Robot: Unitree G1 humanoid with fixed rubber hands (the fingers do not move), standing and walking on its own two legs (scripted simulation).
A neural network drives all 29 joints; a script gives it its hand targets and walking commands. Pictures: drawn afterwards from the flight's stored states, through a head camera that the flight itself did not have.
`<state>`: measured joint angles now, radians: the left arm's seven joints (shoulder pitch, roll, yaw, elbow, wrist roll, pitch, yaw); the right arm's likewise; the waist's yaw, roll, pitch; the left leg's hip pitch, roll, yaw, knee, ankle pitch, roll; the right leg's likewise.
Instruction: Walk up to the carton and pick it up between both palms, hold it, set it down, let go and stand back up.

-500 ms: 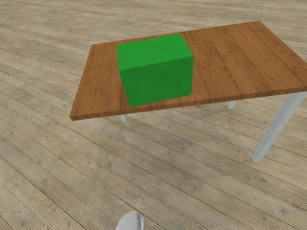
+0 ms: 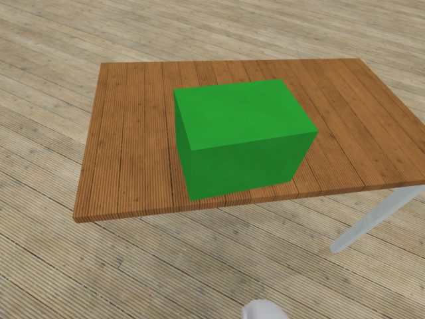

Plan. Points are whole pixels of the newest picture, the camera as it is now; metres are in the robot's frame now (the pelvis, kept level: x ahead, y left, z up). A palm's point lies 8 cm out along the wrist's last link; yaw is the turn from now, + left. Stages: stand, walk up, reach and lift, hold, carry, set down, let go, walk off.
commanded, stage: walk up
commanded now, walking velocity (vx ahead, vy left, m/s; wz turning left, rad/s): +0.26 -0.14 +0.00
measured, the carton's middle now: (236, 138) +0.49 -0.07 +0.03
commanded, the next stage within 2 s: none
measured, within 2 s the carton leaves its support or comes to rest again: neither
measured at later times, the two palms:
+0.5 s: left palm out of the picture +0.06 +0.17 -0.13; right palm out of the picture +0.05 -0.26 -0.16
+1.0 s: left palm out of the picture +0.05 +0.17 -0.15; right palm out of the picture +0.00 -0.34 -0.12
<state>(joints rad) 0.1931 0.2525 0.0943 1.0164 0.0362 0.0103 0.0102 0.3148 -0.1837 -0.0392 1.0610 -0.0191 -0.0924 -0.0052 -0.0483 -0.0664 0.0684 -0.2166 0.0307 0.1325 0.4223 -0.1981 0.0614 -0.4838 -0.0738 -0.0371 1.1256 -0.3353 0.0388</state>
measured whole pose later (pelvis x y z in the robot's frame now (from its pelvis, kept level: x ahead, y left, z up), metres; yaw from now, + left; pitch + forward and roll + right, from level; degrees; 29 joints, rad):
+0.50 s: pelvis +0.04 -0.06 +0.00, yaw +0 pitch -2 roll +1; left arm 0.23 0.13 0.02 1.10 -0.01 0.01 0.03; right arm 0.27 -0.15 -0.01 1.09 -0.01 0.01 -0.03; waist 0.00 0.05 0.04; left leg -0.12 0.03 0.08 0.40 -0.24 0.00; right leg -0.26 0.01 -0.09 0.38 -0.10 -0.06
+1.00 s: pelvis +0.04 -0.09 +0.00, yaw +4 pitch +3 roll -2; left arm 0.24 0.26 0.08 1.04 0.04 0.05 0.01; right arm 0.36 -0.16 -0.05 1.11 -0.05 0.00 -0.07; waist -0.05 -0.04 0.01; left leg -0.24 0.11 -0.05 0.40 -0.21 -0.08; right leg -0.44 -0.03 -0.01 0.83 -0.28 0.07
